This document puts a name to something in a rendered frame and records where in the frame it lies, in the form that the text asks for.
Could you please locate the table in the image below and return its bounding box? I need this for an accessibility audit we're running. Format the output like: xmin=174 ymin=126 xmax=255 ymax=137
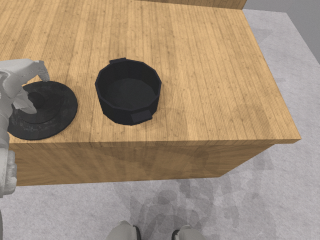
xmin=0 ymin=0 xmax=302 ymax=187

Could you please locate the robot left hand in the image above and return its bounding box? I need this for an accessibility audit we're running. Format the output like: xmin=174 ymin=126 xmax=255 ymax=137
xmin=0 ymin=58 xmax=50 ymax=114

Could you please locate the lid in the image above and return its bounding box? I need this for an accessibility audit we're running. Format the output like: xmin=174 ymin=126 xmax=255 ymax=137
xmin=7 ymin=80 xmax=78 ymax=141

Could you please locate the left robot shin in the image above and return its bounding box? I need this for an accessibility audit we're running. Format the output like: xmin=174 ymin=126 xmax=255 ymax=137
xmin=117 ymin=220 xmax=131 ymax=226

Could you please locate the knob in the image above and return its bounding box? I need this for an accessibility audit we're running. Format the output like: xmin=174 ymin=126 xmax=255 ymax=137
xmin=27 ymin=92 xmax=45 ymax=109

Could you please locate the robot shin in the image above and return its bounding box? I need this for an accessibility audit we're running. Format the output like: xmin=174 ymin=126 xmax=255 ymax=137
xmin=117 ymin=220 xmax=131 ymax=226
xmin=178 ymin=225 xmax=191 ymax=233

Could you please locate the pot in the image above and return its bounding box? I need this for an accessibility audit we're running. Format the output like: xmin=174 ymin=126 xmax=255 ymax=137
xmin=95 ymin=57 xmax=162 ymax=126

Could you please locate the robot left upper arm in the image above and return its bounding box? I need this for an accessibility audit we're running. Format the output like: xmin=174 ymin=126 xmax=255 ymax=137
xmin=0 ymin=148 xmax=17 ymax=240

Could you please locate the left robot forearm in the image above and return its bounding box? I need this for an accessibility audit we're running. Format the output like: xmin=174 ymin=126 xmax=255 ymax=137
xmin=0 ymin=68 xmax=22 ymax=150

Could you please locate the right robot shin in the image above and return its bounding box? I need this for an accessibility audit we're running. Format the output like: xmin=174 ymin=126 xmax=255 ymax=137
xmin=178 ymin=225 xmax=191 ymax=233

